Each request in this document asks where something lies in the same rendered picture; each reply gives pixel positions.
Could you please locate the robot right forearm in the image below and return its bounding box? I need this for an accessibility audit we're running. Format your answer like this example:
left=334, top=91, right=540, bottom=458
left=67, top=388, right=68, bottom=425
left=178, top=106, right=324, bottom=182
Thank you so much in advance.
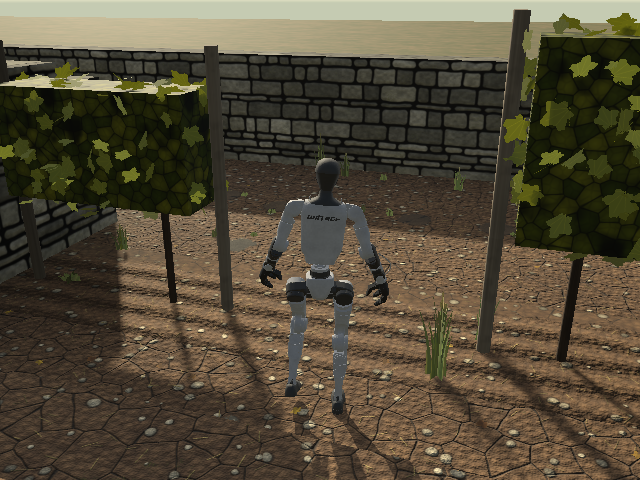
left=365, top=243, right=387, bottom=284

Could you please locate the robot right hand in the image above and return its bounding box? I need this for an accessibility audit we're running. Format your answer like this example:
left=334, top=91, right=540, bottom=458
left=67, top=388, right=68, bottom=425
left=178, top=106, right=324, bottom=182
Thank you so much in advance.
left=366, top=281, right=389, bottom=306

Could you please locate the robot right thigh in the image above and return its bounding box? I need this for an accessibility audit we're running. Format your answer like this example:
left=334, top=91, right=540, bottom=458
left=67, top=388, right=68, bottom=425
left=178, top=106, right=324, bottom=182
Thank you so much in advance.
left=331, top=280, right=354, bottom=352

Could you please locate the robot left hand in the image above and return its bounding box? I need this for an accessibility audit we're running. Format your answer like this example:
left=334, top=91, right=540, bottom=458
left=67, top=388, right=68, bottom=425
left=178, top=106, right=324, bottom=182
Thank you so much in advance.
left=259, top=266, right=282, bottom=288

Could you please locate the robot left forearm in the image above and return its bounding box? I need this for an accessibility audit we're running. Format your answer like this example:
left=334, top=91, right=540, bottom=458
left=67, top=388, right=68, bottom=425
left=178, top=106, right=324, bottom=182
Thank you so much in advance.
left=263, top=236, right=283, bottom=271

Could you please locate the robot left upper arm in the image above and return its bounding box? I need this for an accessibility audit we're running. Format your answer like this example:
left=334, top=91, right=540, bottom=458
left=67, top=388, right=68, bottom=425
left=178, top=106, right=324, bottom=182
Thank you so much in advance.
left=272, top=199, right=304, bottom=252

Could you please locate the humanoid robot torso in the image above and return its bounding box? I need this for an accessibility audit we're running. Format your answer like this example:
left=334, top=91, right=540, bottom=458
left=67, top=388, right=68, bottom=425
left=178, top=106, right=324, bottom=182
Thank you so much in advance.
left=300, top=195, right=347, bottom=300

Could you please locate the robot right upper arm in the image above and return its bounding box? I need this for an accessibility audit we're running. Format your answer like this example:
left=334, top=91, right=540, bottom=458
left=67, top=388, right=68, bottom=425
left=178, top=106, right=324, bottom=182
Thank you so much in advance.
left=346, top=203, right=375, bottom=259

